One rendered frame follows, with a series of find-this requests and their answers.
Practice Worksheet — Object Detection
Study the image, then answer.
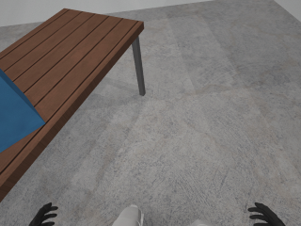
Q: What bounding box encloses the right robot hand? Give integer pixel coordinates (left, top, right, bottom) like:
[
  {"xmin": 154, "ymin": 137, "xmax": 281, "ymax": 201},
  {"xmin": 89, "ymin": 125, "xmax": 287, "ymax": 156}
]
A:
[{"xmin": 247, "ymin": 202, "xmax": 286, "ymax": 226}]

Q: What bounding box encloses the table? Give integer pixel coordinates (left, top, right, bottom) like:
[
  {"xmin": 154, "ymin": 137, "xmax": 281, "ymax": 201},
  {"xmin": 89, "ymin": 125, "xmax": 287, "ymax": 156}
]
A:
[{"xmin": 0, "ymin": 8, "xmax": 146, "ymax": 202}]

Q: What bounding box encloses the carton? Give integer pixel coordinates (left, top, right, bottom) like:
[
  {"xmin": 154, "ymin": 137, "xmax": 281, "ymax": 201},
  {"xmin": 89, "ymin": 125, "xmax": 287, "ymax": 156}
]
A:
[{"xmin": 0, "ymin": 69, "xmax": 45, "ymax": 153}]

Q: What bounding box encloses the left robot thigh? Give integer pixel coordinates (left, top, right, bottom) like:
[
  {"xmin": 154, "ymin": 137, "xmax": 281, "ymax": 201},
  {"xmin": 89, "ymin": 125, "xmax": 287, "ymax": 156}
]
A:
[{"xmin": 112, "ymin": 206, "xmax": 144, "ymax": 226}]

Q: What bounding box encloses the left robot hand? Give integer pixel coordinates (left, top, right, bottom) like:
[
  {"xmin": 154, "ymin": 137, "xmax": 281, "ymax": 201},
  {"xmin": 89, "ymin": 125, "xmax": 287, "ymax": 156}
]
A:
[{"xmin": 28, "ymin": 202, "xmax": 58, "ymax": 226}]

